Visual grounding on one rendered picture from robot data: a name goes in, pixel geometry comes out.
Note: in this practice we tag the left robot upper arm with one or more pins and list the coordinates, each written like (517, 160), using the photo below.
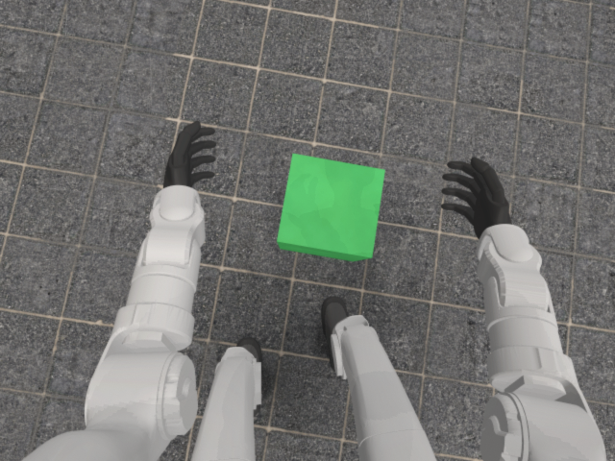
(138, 402)

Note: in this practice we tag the robot right forearm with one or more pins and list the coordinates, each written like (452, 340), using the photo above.
(526, 354)

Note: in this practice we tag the left robot hand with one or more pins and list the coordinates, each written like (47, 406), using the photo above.
(180, 164)

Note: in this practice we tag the right robot upper arm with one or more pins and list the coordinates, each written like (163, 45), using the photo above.
(517, 427)

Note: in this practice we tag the carton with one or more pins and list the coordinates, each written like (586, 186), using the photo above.
(331, 208)

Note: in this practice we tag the right robot hand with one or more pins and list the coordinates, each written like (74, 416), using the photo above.
(488, 205)

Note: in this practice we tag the robot left forearm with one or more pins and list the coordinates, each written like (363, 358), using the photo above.
(157, 316)

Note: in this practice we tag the robot left shin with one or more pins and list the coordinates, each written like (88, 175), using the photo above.
(235, 351)

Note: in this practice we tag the right robot foot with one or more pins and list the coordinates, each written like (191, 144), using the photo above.
(333, 311)

